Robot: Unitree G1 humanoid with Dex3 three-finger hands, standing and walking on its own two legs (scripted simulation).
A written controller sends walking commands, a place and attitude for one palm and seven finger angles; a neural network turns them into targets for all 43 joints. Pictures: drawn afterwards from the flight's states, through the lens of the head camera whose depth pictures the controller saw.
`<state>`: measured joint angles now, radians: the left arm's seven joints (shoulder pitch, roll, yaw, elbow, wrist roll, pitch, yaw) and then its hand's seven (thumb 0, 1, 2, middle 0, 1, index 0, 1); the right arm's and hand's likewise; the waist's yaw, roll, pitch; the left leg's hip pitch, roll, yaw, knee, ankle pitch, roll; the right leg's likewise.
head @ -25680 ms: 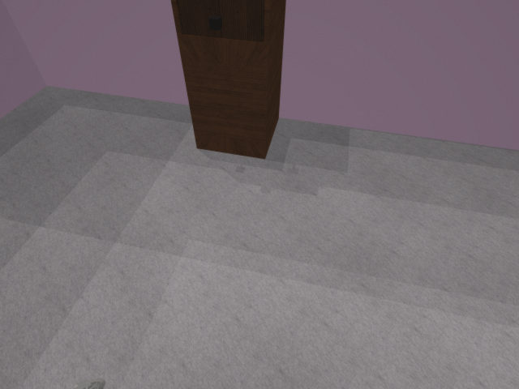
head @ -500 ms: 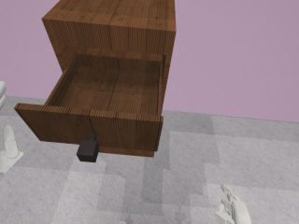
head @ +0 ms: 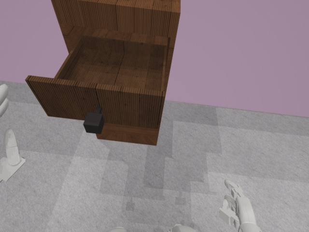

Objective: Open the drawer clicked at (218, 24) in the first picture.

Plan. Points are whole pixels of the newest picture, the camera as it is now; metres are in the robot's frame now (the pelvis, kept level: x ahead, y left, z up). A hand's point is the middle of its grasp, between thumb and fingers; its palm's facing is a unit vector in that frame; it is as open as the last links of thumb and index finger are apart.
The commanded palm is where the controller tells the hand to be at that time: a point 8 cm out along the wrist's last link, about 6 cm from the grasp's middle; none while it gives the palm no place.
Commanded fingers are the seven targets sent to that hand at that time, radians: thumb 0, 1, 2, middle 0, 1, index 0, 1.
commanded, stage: stop stepping back and stand still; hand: left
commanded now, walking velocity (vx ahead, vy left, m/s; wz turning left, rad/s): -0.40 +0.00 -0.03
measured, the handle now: (96, 117) +0.41 +0.20 +0.00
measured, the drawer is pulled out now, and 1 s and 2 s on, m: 0.30 0.30 0.30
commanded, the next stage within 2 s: let the arm hang, fingers relaxed in 0.76 s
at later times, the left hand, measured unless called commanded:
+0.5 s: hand out of the picture +0.07 +0.21 +0.18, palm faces +0.34 -0.81 -0.49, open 7.4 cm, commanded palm +0.01 +0.26 +0.20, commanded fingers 0.00 0.90 0.90 -0.20 -0.30 -0.20 -0.30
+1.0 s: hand out of the picture +0.09 +0.21 -0.02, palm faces +0.17 -0.90 -0.40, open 7.4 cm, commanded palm none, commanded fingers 0.00 0.90 0.90 -0.20 -0.30 -0.20 -0.30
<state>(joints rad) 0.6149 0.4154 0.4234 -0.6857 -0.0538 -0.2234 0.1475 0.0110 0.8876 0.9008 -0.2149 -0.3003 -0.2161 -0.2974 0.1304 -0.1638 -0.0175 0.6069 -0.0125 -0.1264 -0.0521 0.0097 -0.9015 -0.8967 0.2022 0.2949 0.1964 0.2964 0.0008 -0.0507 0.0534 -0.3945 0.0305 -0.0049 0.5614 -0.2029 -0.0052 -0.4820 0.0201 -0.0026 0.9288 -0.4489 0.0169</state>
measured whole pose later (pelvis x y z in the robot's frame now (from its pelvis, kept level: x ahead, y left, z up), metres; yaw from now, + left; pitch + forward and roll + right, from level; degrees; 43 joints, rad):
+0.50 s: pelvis -0.11 -0.03 +0.01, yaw +1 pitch +0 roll +1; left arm 0.68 0.41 0.38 -0.63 -0.03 -0.22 0.15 0.01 0.89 0.90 -0.22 -0.30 -0.22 -0.30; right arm 0.26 -0.26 -0.05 0.62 0.01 -0.11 -0.07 0.01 -0.90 -0.90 0.20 0.29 0.19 0.30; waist -0.04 -0.04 0.02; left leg -0.21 0.00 0.05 0.47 -0.26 0.01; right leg -0.29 -0.06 -0.08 0.53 -0.25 0.00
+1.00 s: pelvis -0.11 -0.02 -0.01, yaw +2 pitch +0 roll +0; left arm 0.30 0.28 0.12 0.22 0.04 -0.01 0.03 0.00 0.90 0.90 -0.20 -0.30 -0.20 -0.30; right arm 0.18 -0.21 -0.01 0.80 -0.02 -0.03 0.00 0.01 -0.90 -0.90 0.20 0.30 0.20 0.30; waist -0.01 0.04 -0.04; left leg -0.28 -0.01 0.01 0.63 -0.35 0.01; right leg -0.34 -0.05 -0.06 0.64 -0.31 0.00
